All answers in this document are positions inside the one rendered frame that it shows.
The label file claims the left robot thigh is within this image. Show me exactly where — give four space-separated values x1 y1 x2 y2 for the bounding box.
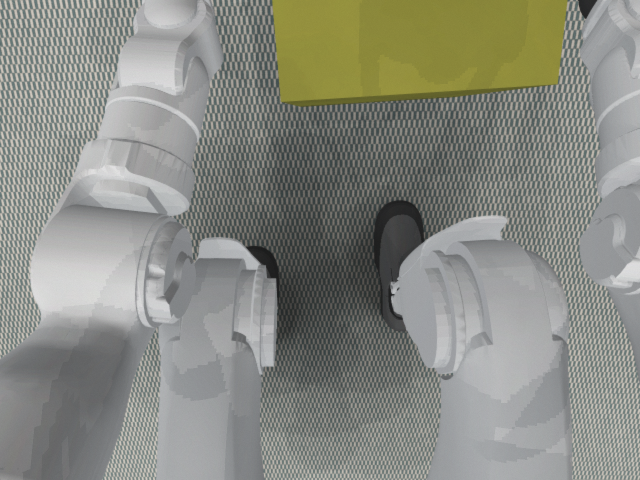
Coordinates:
156 258 277 480

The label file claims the carton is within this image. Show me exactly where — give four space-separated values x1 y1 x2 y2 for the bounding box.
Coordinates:
272 0 568 107

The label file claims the robot right upper arm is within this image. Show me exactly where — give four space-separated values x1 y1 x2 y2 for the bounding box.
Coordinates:
580 181 640 384

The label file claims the left robot forearm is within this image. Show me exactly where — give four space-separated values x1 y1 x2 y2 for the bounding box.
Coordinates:
30 0 223 303

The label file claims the robot left upper arm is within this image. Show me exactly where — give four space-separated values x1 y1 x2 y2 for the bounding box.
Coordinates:
0 204 196 480

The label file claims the robot left foot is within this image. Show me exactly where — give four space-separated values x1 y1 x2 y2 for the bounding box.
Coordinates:
246 246 279 307

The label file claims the right robot forearm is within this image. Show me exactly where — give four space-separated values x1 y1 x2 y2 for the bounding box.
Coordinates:
580 0 640 199

